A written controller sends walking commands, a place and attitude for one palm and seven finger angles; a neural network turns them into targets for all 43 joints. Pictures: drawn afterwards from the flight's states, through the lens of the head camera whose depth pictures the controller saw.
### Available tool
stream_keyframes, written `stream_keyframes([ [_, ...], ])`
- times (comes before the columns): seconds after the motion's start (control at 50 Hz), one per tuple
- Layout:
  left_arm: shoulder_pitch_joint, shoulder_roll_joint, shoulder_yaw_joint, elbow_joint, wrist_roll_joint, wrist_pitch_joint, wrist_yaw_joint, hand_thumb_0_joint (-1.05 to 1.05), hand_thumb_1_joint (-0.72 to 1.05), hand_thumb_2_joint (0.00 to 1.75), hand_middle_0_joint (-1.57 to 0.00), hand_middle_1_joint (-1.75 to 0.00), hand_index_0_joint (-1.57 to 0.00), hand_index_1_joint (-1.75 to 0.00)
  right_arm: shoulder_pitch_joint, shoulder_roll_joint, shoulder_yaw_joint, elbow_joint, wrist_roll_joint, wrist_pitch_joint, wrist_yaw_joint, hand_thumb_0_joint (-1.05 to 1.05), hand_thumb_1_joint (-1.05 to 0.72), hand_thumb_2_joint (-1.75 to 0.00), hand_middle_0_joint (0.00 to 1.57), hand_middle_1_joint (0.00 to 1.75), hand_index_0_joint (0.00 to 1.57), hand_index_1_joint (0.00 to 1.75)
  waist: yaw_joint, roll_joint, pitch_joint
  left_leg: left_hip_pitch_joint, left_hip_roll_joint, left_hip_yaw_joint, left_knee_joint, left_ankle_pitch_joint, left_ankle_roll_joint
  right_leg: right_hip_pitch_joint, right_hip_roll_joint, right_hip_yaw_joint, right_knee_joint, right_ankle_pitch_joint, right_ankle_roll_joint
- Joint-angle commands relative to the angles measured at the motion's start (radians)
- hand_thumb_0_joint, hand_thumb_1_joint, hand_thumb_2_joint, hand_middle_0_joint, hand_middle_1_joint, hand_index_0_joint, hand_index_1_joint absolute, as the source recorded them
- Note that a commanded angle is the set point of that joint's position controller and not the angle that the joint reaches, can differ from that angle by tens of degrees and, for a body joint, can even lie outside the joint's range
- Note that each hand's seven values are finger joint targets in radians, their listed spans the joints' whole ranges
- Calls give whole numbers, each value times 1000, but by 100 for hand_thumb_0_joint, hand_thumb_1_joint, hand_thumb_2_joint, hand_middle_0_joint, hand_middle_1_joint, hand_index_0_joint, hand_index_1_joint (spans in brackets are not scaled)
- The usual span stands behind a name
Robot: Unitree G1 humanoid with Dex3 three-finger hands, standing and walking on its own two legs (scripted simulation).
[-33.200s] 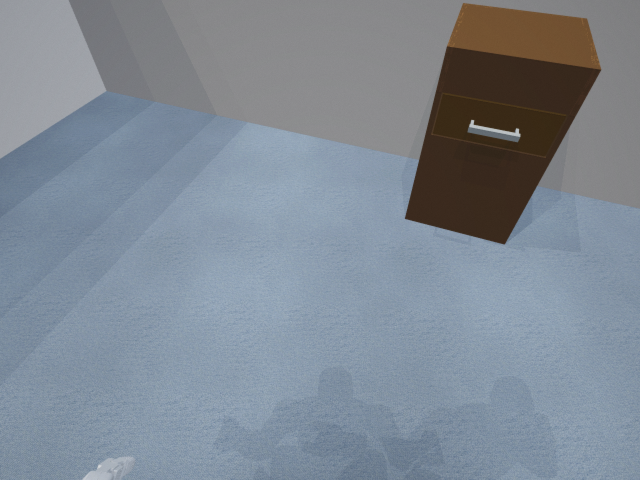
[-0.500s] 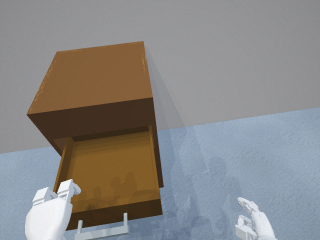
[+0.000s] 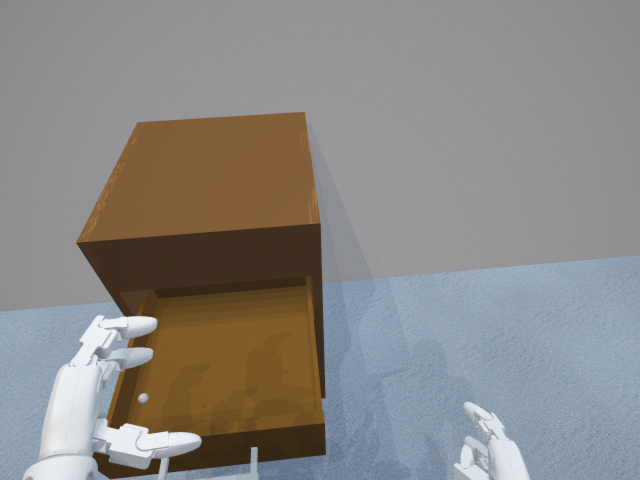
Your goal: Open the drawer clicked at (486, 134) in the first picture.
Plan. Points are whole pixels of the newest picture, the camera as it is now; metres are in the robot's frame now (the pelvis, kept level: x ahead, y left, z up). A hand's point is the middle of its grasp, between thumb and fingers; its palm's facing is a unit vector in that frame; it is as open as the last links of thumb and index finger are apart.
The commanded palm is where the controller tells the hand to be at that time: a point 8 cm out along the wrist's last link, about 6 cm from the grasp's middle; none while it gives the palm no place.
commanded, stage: draw the hand back to the body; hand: left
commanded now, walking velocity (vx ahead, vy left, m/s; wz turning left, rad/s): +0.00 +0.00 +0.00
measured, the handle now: (208, 473) +0.19 +0.21 -0.23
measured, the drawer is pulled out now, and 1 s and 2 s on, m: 0.30 0.30 0.30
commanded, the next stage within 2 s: step back with the hand held close in 0.74 s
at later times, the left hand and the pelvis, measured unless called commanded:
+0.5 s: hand (86, 344) +0.19 +0.23 +0.18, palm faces +0.39 -0.82 -0.41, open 9.0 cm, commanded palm +0.13 +0.27 +0.19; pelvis +0.00 -0.01 +0.01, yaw +0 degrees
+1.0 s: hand (81, 353) +0.18 +0.23 +0.17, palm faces +0.38 -0.80 -0.46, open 7.4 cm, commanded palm +0.11 +0.27 +0.19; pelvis -0.02 -0.01 +0.01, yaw +0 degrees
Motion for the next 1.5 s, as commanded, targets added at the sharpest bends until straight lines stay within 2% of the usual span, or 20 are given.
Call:
stream_keyframes([
  [0.0, -30, 180, 204, -243, -30, -92, -3, 0, -1, 51, -26, -88, -26, -88, -130, -95, -44, -140, -4, -81, -5, 0, -90, -90, 20, 30, 20, 30, 8, 85, -12, 19, 85, 1, -141, 412, -44, 39, -63, -34, -125, 306, -13],
  [0.08, 36, 139, 191, -264, -47, -105, -27, 0, 13, 57, -25, -80, -25, -80, -157, -96, -64, -132, -5, -82, 10, 0, -90, -90, 20, 30, 20, 30, 7, 3, -75, 57, 94, 5, -150, 525, -46, 101, -59, -38, -134, 384, -4],
  [0.18, 3, 170, 221, -310, -49, -118, -28, 0, 31, 64, -24, -68, -24, -68, -173, -105, -74, -118, -6, -79, 10, 0, -90, -90, 20, 30, 20, 30, 1, -53, -80, 76, 94, 17, -169, 510, -35, 113, -56, -32, -163, 406, 4],
  [0.3, -68, 233, 307, -361, -50, -139, -19, 0, 51, 74, -23, -55, -23, -55, -183, -106, -68, -100, -7, -84, 2, 0, -90, -90, 20, 30, 20, 30, 8, 10, -75, 99, 83, 31, -184, 471, -30, 111, -59, -23, -195, 408, 2],
  [0.38, -83, 215, 306, -368, -62, -138, -24, 0, 65, 80, -22, -46, -22, -46, -195, -104, -66, -97, -4, -78, 5, 0, -90, -90, 20, 30, 20, 30, 8, 43, -43, 93, 86, 25, -191, 483, -34, 122, -60, -20, -196, 410, -2],
  [0.44, -82, 223, 330, -329, -66, -141, -25, 0, 76, 84, -21, -39, -21, -39, -196, -104, -67, -89, -8, -77, 10, 0, -90, -90, 20, 30, 20, 30, 13, -24, -30, 92, 89, 24, -206, 463, -31, 115, -55, -29, -207, 401, 4],
  [0.48, -41, 160, 288, -250, -75, -127, -39, 0, 83, 87, -21, -34, -21, -34, -207, -103, -73, -88, -6, -58, 15, 0, -90, -90, 20, 30, 20, 30, 7, -61, 27, 64, 87, 26, -214, 425, -28, 104, -53, -26, -220, 382, 4],
  [0.64, -93, 242, 333, -378, -72, -151, -37, 0, 90, 90, -20, -30, -20, -30, -210, -106, -67, -110, -12, -66, 12, 0, -90, -90, 20, 30, 20, 30, 19, 25, -96, 108, 79, 36, -217, 413, -22, 156, -59, -7, -233, 383, 7],
  [0.82, -74, 191, 307, -290, -73, -142, -37, 0, 90, 90, -20, -30, -20, -30, -218, -101, -74, -86, -10, -64, 7, 0, -90, -90, 20, 30, 20, 30, 7, -25, 6, 97, 82, 37, -226, 380, -18, 114, -57, -9, -259, 347, 9],
  [0.84, -244, 364, 484, -435, -57, -199, -15, 0, 90, 90, -20, -30, -20, -30, -178, -142, -87, -134, -12, -44, 5, 0, -90, -90, 20, 30, 20, 30, -19, -37, 111, 11, 88, -39, -198, 320, -5, 40, -97, 110, -313, 391, 7],
  [0.86, -121, 265, 432, -295, -49, -210, -21, 0, 90, 90, -20, -30, -20, -30, -183, -134, -98, -88, -28, -30, 7, 0, -90, -90, 20, 30, 20, 30, -29, -119, 87, 15, 88, -46, -172, 294, -3, 43, -116, 110, -316, 383, 4],
  [0.88, -114, 261, 411, -325, -45, -219, -27, 0, 90, 90, -20, -30, -20, -30, -197, -144, -99, -106, -28, -21, 14, 0, -90, -90, 20, 30, 20, 30, -29, -87, 94, 5, 83, -50, -175, 300, -5, 39, -127, 120, -318, 411, -2],
  [0.96, 59, 172, 343, -308, -39, -218, -30, 0, 90, 90, -20, -30, -20, -30, -193, -141, -118, -116, -21, 15, 27, 0, -90, -90, 20, 30, 20, 30, -37, -70, -68, 24, 105, -39, -137, 409, -4, 111, -142, 90, -247, 481, 11],
  [1.04, 98, 220, 379, -395, -37, -224, -11, 0, 90, 90, -20, -30, -20, -30, -203, -136, -128, -137, -16, 30, 20, 0, -90, -90, 20, 30, 20, 30, -46, -57, -145, -1, 124, -45, -139, 503, -7, 137, -126, 57, -207, 517, 17],
  [1.18, 114, 291, 427, -520, -47, -228, 21, 0, 90, 90, -20, -30, -20, -30, -195, -140, -125, -150, -18, 26, -3, 0, -90, -90, 20, 30, 20, 30, -48, 41, -167, -108, 167, -100, -167, 555, -6, 161, -95, 35, -124, 468, 14],
  [1.26, 135, 261, 410, -503, -41, -226, 28, 0, 90, 90, -20, -30, -20, -30, -174, -139, -126, -141, -34, 7, -5, 0, -90, -90, 20, 30, 20, 30, -51, 71, -127, -162, 211, -146, -214, 554, 4, 123, -52, 13, -52, 273, 20],
  [1.34, 127, 228, 396, -454, -31, -214, 37, 0, 90, 90, -20, -30, -20, -30, -158, -140, -125, -114, -61, -14, -11, 0, -90, -90, 20, 30, 20, 30, -54, 113, -71, -283, 270, -192, -274, 418, 37, 95, -29, 19, 36, 15, 21],
  [1.38, 105, 231, 395, -459, -27, -210, 44, 0, 90, 90, -20, -30, -20, -30, -150, -142, -125, -105, -66, -23, -16, 0, -90, -90, 20, 30, 20, 30, -57, 94, -50, -314, 274, -189, -255, 371, 45, 93, -33, 27, 15, 25, 19],
  [1.44, 106, 216, 377, -465, -30, -203, 41, 0, 90, 90, -20, -30, -20, -30, -145, -150, -122, -104, -64, -19, -12, 0, -90, -90, 20, 30, 20, 30, -54, 31, -67, -327, 228, -167, -182, 249, 31, 113, -64, 55, -58, 150, 10],
  [1.48, 55, 241, 389, -477, -20, -203, 45, 0, 90, 90, -20, -30, -20, -30, -149, -151, -125, -110, -63, -14, -15, 0, -90, -90, 20, 30, 20, 30, -65, -56, -43, -363, 150, -120, -86, 47, 0, 53, -150, 177, -172, 181, -34],
])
